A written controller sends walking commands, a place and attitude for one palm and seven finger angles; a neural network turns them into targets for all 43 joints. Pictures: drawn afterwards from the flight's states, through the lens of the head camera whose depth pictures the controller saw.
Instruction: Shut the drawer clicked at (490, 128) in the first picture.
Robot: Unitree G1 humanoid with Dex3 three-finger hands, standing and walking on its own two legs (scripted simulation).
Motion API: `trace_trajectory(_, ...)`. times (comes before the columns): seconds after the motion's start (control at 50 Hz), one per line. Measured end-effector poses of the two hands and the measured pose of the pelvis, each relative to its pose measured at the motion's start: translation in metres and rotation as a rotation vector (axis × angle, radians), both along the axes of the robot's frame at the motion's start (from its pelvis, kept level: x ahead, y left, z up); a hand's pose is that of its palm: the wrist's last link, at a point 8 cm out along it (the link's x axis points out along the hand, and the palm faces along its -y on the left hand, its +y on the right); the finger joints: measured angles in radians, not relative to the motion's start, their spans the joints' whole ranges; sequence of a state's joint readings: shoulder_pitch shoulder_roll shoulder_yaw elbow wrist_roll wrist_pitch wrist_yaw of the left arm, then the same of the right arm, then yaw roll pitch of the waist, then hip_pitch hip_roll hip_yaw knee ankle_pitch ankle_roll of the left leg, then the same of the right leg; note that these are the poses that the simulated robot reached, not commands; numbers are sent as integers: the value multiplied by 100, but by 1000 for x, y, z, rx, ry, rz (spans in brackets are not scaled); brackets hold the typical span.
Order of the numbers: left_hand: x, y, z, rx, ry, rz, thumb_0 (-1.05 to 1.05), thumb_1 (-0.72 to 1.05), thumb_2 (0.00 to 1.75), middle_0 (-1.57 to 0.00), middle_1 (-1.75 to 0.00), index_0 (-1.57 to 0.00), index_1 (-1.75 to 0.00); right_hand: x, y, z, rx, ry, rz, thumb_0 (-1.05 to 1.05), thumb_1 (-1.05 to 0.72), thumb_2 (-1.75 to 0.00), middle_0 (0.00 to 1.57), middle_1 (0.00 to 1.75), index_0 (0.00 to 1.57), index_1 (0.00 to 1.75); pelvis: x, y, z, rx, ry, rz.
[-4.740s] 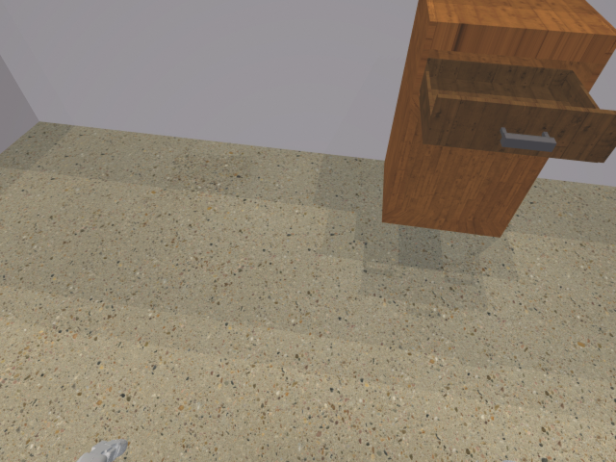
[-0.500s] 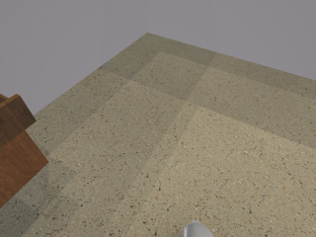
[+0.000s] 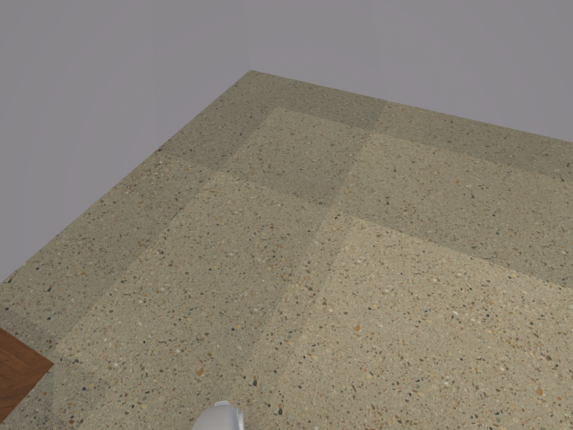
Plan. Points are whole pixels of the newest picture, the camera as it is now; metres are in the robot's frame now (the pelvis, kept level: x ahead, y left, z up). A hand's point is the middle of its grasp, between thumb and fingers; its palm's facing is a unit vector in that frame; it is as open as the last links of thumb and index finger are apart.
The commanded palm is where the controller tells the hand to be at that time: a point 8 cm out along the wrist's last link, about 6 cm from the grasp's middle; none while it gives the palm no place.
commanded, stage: turn to face it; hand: left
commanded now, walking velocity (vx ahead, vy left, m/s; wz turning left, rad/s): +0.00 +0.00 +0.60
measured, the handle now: out of the picture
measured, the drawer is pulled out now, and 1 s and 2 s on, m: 0.29 0.29 0.29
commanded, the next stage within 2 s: take the last steps up to it in 1.78 s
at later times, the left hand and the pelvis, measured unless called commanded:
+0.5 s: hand out of the picture +0.14 +0.26 -0.17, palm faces +0.30 -0.92 -0.23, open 7.4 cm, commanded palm none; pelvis +0.10 +0.04 +0.00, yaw +15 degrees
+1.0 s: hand out of the picture +0.09 +0.17 -0.14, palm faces +0.55 -0.78 -0.28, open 7.4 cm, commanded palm none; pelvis +0.13 -0.03 +0.00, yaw +35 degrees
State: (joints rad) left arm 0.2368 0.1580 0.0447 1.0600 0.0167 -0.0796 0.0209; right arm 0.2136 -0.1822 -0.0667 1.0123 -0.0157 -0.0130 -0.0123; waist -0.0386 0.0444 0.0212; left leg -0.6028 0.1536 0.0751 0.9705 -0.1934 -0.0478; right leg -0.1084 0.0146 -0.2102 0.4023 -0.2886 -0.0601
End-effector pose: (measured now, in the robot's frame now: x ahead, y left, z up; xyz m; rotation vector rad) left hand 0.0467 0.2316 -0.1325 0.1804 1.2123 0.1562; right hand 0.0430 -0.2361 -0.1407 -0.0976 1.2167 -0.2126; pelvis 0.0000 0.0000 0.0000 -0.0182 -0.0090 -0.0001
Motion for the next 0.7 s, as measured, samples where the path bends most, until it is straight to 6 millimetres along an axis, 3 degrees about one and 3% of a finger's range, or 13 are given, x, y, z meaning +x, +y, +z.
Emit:
trace_trajectory(0.14,-10,4,-29,-78,119,133,0,92,90,-20,-30,-20,-29,108,24,2,-34,-29,172,1,-92,-90,19,30,20,29,54,20,-13,-10,-10,85)
trace_trajectory(0.22,-8,19,-48,-101,184,200,1,91,89,-20,-30,-21,-29,147,43,-4,-62,-48,232,1,-91,-90,20,30,20,29,76,37,-26,-10,-9,123)
trace_trajectory(0.36,37,57,-28,-45,91,241,1,91,89,-20,-30,-20,-29,160,62,5,-58,10,274,1,-91,-89,20,30,20,30,89,47,-11,-14,9,182)
trace_trajectory(0.48,70,75,-8,11,-9,277,1,91,90,-20,-30,-20,-29,173,59,10,-50,31,305,1,-91,-89,20,30,21,30,101,42,-4,-24,33,253)
trace_trajectory(0.58,88,72,2,40,-64,307,1,91,90,-19,-30,-20,-29,186,46,10,-49,39,336,1,-91,-89,20,30,21,30,109,28,-2,-23,47,315)
trace_trajectory(0.7,98,45,13,66,-121,345,1,91,90,-20,-30,-20,-29,203,15,0,-46,57,383,1,-90,-89,20,30,21,30,116,1,-6,-9,53,396)
